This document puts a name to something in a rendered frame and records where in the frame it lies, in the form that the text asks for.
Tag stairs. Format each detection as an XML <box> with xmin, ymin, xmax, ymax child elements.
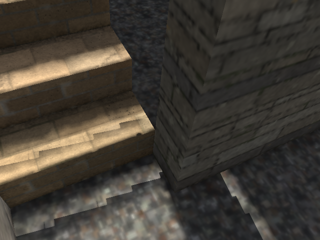
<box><xmin>0</xmin><ymin>0</ymin><xmax>155</xmax><ymax>209</ymax></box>

